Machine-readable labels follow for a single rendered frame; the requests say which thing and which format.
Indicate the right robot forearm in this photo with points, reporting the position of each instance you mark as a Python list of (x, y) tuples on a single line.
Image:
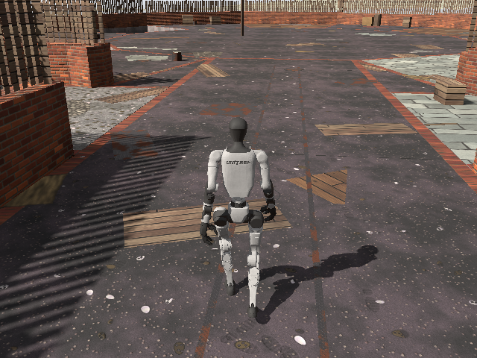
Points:
[(269, 196)]

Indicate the left robot upper arm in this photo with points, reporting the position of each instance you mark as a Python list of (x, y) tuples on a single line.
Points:
[(214, 159)]

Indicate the right robot foot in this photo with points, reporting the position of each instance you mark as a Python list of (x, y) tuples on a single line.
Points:
[(252, 311)]

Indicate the right robot hand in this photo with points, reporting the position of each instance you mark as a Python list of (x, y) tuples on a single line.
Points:
[(266, 210)]

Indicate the right robot upper arm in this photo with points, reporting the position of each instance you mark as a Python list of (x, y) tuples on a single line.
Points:
[(264, 169)]

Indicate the robot foot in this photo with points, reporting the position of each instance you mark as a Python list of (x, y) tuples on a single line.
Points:
[(252, 311), (230, 289)]

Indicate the left robot forearm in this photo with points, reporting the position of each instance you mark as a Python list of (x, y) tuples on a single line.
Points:
[(207, 205)]

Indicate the left robot foot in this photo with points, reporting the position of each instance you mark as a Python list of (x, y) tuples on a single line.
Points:
[(230, 289)]

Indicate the left robot hand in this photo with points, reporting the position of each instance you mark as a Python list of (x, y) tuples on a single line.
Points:
[(203, 229)]

